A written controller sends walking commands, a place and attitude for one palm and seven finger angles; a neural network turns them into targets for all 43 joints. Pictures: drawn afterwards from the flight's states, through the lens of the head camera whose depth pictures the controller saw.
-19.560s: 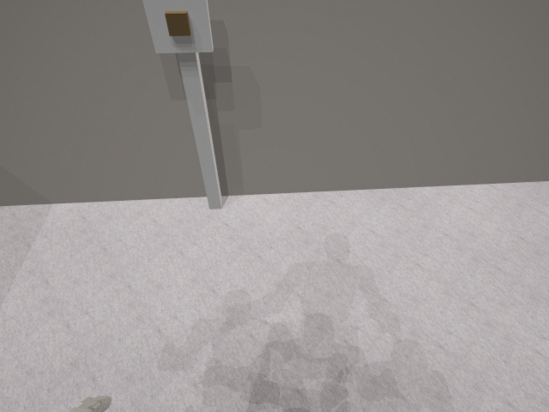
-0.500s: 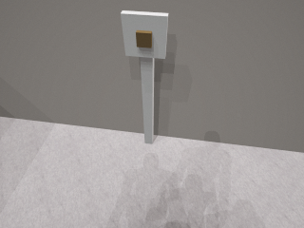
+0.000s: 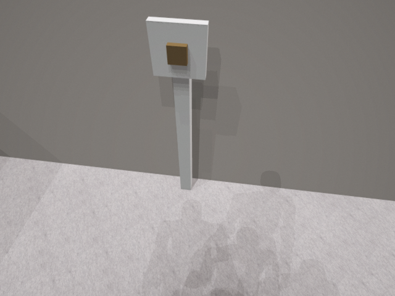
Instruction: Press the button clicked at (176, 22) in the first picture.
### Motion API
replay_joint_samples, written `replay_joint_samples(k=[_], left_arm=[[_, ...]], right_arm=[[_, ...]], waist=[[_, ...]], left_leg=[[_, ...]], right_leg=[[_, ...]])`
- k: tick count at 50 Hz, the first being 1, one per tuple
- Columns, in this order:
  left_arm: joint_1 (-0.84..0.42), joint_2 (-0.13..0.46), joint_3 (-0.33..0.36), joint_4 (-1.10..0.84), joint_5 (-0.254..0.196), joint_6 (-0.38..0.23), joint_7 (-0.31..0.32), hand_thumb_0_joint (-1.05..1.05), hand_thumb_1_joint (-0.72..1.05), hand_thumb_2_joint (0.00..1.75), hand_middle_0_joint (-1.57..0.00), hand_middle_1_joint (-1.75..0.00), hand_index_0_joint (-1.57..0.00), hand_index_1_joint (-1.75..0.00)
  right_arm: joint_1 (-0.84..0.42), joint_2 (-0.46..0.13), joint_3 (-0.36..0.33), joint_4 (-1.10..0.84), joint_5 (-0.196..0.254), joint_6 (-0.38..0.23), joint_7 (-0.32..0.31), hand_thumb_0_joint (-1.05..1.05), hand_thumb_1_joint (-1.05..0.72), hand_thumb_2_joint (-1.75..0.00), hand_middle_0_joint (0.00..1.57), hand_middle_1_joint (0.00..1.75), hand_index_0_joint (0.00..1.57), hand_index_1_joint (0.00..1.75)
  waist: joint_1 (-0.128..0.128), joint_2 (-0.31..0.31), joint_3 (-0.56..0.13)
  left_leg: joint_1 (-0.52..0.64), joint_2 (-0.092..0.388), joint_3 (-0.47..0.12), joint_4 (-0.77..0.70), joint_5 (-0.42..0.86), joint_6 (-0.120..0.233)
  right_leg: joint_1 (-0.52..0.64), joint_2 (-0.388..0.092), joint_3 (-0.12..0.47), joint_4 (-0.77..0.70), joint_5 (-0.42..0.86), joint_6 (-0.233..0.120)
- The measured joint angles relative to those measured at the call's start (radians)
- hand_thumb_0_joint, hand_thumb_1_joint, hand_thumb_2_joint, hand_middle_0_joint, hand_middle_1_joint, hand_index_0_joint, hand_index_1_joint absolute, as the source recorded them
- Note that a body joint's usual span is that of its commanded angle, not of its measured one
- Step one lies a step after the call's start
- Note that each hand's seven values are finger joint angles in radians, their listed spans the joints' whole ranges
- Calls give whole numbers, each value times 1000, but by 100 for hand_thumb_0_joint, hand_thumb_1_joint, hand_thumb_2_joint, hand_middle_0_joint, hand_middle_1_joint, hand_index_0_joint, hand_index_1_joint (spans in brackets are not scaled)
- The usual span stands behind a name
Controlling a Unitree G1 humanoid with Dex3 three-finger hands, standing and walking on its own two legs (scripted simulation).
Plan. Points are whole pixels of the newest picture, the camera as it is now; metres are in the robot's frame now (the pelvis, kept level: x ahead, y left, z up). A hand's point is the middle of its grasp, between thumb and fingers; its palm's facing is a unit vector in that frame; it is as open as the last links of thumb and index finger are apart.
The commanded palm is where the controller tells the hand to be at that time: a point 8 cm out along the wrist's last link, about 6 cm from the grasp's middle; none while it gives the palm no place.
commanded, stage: stand and wait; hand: left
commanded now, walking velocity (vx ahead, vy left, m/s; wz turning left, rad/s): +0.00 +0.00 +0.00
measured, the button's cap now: (177, 53) +0.76 +0.11 +0.10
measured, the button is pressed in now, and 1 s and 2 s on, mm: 0 0 0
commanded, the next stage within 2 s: none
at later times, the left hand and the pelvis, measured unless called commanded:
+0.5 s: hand out of the picture +0.01 +0.15 -0.17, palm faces +0.05 -0.98 -0.17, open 7.4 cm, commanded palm none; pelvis +0.02 -0.01 +0.00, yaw +0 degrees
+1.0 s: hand out of the picture +0.02 +0.15 -0.17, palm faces +0.04 -0.98 -0.19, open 7.4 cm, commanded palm none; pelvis +0.02 -0.01 +0.00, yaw +0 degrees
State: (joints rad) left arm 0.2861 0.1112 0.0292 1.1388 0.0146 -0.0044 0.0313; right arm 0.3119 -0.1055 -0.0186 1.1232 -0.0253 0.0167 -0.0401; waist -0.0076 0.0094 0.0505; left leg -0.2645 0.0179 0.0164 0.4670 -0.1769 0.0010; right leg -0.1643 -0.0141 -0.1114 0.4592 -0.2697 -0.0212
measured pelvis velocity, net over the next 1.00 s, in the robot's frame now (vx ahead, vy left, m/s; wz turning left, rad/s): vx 0.02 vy -0.01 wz -0.01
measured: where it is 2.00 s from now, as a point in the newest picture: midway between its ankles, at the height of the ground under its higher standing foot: outside the picture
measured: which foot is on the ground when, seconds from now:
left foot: down 0.00-1.00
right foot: down 0.00-1.00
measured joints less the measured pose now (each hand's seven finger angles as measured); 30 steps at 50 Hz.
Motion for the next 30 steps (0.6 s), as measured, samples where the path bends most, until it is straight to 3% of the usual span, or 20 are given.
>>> replay_joint_samples(k=[30], left_arm=[[-18,8,-7,13,-4,-6,-2,0,91,90,-20,-30,-20,-30]], right_arm=[[-52,-27,9,23,3,-5,-5,1,-92,-90,20,29,20,30]], waist=[[6,-1,14]], left_leg=[[59,8,1,-44,-11,-13]], right_leg=[[63,11,2,-57,-4,-7]])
